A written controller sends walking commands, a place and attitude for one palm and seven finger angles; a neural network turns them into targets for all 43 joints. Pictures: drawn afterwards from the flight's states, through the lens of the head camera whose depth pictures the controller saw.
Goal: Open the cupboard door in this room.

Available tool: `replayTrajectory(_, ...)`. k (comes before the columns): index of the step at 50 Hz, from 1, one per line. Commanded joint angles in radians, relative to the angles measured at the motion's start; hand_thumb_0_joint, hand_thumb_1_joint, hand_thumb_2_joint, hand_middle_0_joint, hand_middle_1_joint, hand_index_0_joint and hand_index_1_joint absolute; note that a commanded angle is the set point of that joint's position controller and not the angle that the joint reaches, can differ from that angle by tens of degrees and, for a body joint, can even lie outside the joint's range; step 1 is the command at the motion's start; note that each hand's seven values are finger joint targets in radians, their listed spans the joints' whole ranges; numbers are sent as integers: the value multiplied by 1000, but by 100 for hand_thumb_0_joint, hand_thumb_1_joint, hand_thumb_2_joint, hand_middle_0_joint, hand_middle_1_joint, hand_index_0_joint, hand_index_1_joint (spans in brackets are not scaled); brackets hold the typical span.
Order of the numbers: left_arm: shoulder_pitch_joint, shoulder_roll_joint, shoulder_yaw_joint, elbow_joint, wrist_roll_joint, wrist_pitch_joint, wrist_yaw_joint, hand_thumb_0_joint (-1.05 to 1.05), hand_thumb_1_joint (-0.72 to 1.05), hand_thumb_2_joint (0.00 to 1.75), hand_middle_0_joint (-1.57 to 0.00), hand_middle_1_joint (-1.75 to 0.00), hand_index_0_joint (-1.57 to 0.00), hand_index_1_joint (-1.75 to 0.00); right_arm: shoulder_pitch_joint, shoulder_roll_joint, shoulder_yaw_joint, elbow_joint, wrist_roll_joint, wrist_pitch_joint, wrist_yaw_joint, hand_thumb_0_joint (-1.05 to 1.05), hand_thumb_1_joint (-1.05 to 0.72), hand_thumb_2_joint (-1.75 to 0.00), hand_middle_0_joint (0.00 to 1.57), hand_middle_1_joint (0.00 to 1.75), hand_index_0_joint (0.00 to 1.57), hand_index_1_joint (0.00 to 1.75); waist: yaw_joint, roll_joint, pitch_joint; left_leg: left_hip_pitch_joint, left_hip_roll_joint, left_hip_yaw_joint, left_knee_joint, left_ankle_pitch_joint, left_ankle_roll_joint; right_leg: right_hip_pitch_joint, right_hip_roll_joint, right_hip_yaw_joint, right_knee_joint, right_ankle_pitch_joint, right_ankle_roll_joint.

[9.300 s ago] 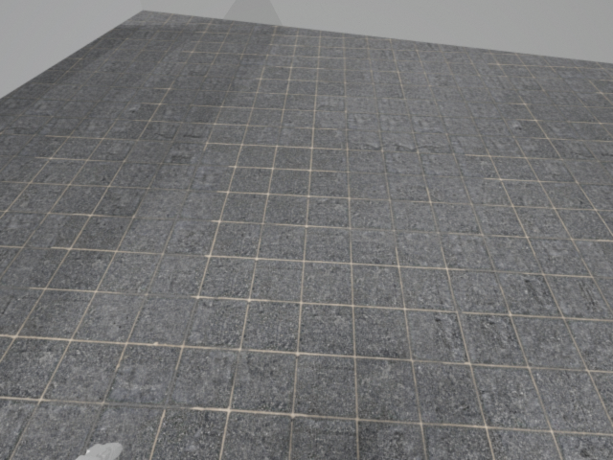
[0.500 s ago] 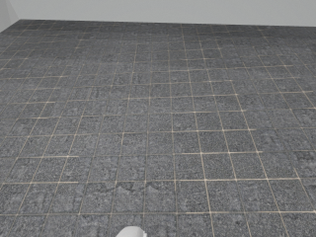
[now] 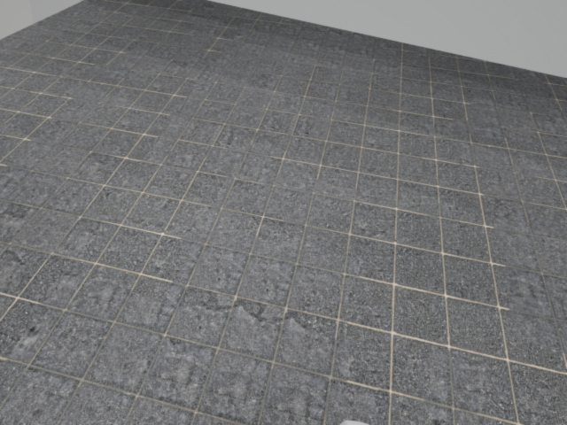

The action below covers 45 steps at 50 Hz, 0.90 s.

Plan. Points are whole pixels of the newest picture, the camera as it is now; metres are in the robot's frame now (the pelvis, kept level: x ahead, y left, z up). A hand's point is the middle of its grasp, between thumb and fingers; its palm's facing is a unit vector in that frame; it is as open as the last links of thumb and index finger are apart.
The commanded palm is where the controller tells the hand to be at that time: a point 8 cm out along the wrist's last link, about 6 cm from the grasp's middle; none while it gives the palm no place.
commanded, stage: turn or walk to find it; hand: left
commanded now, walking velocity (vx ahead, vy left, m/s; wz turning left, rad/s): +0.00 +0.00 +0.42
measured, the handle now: out of the picture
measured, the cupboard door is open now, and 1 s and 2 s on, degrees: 0 0 0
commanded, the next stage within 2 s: none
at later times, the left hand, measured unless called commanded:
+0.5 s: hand out of the picture -0.03 +0.17 -0.17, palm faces +0.27 -0.93 -0.24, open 7.4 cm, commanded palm none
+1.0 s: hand out of the picture -0.05 +0.21 -0.16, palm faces +0.42 -0.87 -0.26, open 7.4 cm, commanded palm none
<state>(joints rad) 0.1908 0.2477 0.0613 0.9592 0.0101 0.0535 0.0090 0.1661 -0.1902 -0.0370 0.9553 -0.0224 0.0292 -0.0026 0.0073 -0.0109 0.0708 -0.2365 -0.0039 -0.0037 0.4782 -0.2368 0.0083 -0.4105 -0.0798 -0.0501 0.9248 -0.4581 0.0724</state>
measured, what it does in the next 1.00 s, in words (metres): steps on the spot, turning left: right foot, then left foot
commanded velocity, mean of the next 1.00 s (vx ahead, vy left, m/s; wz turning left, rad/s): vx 0.00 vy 0.00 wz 0.42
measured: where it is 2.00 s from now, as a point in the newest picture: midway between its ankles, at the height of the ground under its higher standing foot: outside the picture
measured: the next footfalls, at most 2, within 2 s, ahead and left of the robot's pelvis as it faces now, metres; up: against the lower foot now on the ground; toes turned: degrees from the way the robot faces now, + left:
right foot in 0.12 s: +0.04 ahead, -0.13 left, +0.00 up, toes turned -1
left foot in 0.58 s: -0.04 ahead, +0.11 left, +0.00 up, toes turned +21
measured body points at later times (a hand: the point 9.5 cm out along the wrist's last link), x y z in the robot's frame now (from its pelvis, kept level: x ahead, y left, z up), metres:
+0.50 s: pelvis -0.03 -0.03 +0.00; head +0.00 -0.02 +0.45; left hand -0.05 +0.22 -0.15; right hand +0.09 -0.27 -0.15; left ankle -0.08 +0.11 -0.70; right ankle +0.00 -0.13 -0.74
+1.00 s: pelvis -0.06 -0.02 +0.00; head -0.03 -0.01 +0.45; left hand -0.07 +0.26 -0.14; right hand +0.10 -0.22 -0.15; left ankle -0.08 +0.10 -0.74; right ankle -0.02 -0.14 -0.72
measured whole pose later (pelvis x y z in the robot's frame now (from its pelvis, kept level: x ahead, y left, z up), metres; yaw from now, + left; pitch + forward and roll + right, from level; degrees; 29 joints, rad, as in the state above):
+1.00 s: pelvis -0.06 -0.02 +0.00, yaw +25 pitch +0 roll +0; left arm 0.14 0.22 0.05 0.93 0.01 0.04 0.01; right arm 0.20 -0.20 -0.05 0.96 -0.02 0.04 0.00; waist -0.02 0.01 0.06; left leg -0.28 -0.04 -0.05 0.48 -0.20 0.02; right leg -0.32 -0.05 -0.04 0.71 -0.41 0.07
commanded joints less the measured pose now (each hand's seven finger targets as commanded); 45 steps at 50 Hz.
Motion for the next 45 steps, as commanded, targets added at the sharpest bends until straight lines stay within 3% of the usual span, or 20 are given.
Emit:
replayTrajectory(1, -4, 45, 5, -92, -4, -31, 6, 0, 90, 90, -20, -30, -20, -30, 26, -222, -64, -60, -5, -9, -9, 0, -90, -90, 20, 30, 20, 30, -29, 164, -114, 97, 230, -250, -95, 449, 156, 38, 31, -8, -181, 7, -1)
replayTrajectory(4, 100, 61, 10, -68, -3, -46, 11, 0, 90, 90, -20, -30, -20, -30, -9, -209, -68, -76, 4, -4, -4, 0, -90, -90, 20, 30, 20, 30, 24, 141, -139, -14, 169, -232, -6, 329, 94, 244, 36, -26, -479, 231, -6)
replayTrajectory(5, 121, 112, 19, -66, 6, -57, 16, 0, 90, 90, -20, -30, -20, -30, 3, -167, -66, -82, 12, -6, 2, 0, -90, -90, 20, 30, 20, 30, 30, 24, -141, -139, 103, -188, 87, 171, 40, 374, -57, 66, -582, 287, -31)
replayTrajectory(6, 131, 203, 38, -69, 19, -64, 25, 0, 90, 90, -20, -30, -20, -30, 7, -96, -50, -110, 15, -7, 8, 0, -90, -90, 20, 30, 20, 30, 35, -253, -112, -332, -38, -32, 289, -182, -30, 440, -311, 317, -631, 379, -129)
replayTrajectory(7, 125, 215, 41, -85, 12, -62, 25, 0, 90, 90, -20, -30, -20, -30, -24, -138, -62, -117, 4, 9, 3, 0, -90, -90, 20, 30, 20, 30, 57, -291, -97, -312, -24, -71, 488, -349, -34, 286, -407, 374, -670, 369, -214)
replayTrajectory(9, 20, 157, 31, -109, 11, -58, 25, 0, 90, 90, -20, -30, -20, -30, -23, -147, -73, -83, 2, 26, 13, 0, -90, -90, 20, 30, 20, 30, 7, -164, 1, -314, 5, -94, 710, -240, -28, 143, -319, 272, -691, 213, -214)
replayTrajectory(11, -46, 113, 17, -129, 12, -63, 25, 0, 90, 90, -20, -30, -20, -30, 40, -128, -66, -49, -2, 27, 23, 0, -90, -90, 20, 30, 20, 30, -32, -121, -20, -303, 24, -57, 740, -146, -48, 173, -242, 119, -643, 311, -177)
replayTrajectory(16, 49, 122, 19, -93, 16, -67, 26, 0, 90, 90, -20, -30, -20, -30, -5, -115, -55, -52, 2, 28, 24, 0, -90, -90, 20, 30, 20, 30, 13, -150, -45, -287, 34, -4, 604, -166, -77, 277, -250, 45, -612, 469, -189)
replayTrajectory(22, 106, 169, 33, -54, 23, -57, 23, 0, 90, 90, -20, -30, -20, -30, -62, -99, -35, -64, 13, 14, 19, 0, -90, -90, 20, 30, 20, 30, 53, -179, -89, -186, 32, 65, 343, -240, -67, 335, -291, 20, -547, 621, -218)
replayTrajectory(24, 90, 180, 37, -47, 22, -53, 21, 0, 90, 90, -20, -30, -20, -30, -31, -98, -33, -58, 16, 8, 16, 0, -90, -90, 20, 30, 20, 30, 35, -190, -109, -137, 29, 84, 249, -218, -58, 335, -295, 3, -516, 624, -209)
replayTrajectory(26, 74, 175, 38, -41, 16, -48, 19, 0, 90, 90, -20, -30, -20, -30, 16, -107, -32, -45, 14, -1, 13, 0, -90, -90, 20, 30, 20, 30, 5, -163, -121, -19, 26, 103, 68, -90, -47, 279, -275, -44, -444, 571, -157)
replayTrajectory(27, 62, 162, 37, -45, 7, -41, 17, 0, 90, 90, -20, -30, -20, -30, 57, -132, -38, -37, 12, -9, 15, 0, -90, -90, 20, 30, 20, 30, -24, -93, -133, 96, 49, 80, -59, 33, -33, 199, -248, -83, -362, 484, -109)
replayTrajectory(28, 79, 113, 32, -67, -1, -32, 12, 0, 90, 90, -20, -30, -20, -30, 76, -222, -57, -42, 4, -19, 13, 0, -90, -90, 20, 30, 20, 30, -33, 146, -142, 215, 231, -170, -141, 175, 41, -3, -141, -137, -183, 218, -40)
replayTrajectory(29, 34, 58, 10, -106, 2, -27, 8, 0, 90, 90, -20, -30, -20, -30, 114, -298, -73, -41, 2, -14, 8, 0, -90, -90, 20, 30, 20, 30, -58, 328, -108, 204, 412, -358, -182, 415, 155, -149, -51, -118, -4, -176, 2)
replayTrajectory(30, -32, 75, 7, -111, 10, -9, 18, 0, 90, 90, -20, -30, -20, -30, 132, -290, -73, -22, 0, -13, -3, 0, -90, -90, 20, 30, 20, 30, -83, 309, -101, 109, 408, -348, -198, 320, 180, -117, -56, -20, 103, -175, -6)
replayTrajectory(31, -61, 76, 16, -105, 8, -9, 14, 0, 90, 90, -20, -30, -20, -30, 93, -264, -67, -27, -1, -11, -11, 0, -90, -90, 20, 30, 20, 30, -68, 266, -60, 73, 363, -328, -201, 250, 177, -151, -49, 9, 166, -115, -8)
replayTrajectory(33, -17, 78, 20, -69, 9, -14, 1, 0, 90, 90, -20, -30, -20, -30, 0, -219, -48, -54, 0, -16, -15, 0, -90, -90, 20, 30, 20, 30, -18, 177, -38, 54, 276, -227, -189, 243, 148, -136, -45, 21, 192, 16, -4)
replayTrajectory(36, 25, 77, 18, -47, 7, -17, -2, 0, 90, 90, -20, -30, -20, -30, -1, -205, -46, -58, 6, -26, -15, 0, -90, -90, 20, 30, 20, 30, -9, 153, -88, 105, 235, -171, -179, 315, 140, -112, -32, 19, 169, 69, 9)
replayTrajectory(42, -48, 60, 10, -86, 4, -19, 6, 0, 90, 90, -20, -30, -20, -30, 66, -210, -59, -47, 0, -18, -12, 0, -90, -90, 20, 30, 20, 30, -46, 135, -91, 145, 245, -261, -158, 343, 169, -91, -5, 26, 17, 12, 16)
replayTrajectory(45, -50, 48, 7, -100, 1, -25, 8, 0, 90, 90, -20, -30, -20, -30, 59, -211, -66, -51, -3, -13, -10, 0, -90, -90, 20, 30, 20, 30, -44, 158, -103, 121, 236, -291, -133, 365, 170, -25, 20, 19, -103, -2, 6)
